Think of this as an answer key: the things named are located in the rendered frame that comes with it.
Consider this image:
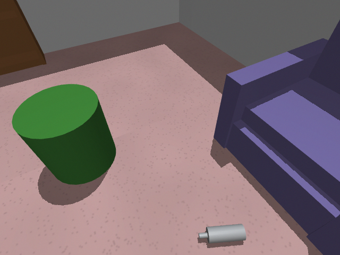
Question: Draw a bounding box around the bookshelf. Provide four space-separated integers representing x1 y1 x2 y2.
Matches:
0 0 47 75

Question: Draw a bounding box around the armchair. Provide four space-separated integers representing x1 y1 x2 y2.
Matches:
214 20 340 255

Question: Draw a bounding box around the bottle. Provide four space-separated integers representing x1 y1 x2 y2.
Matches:
199 224 246 243

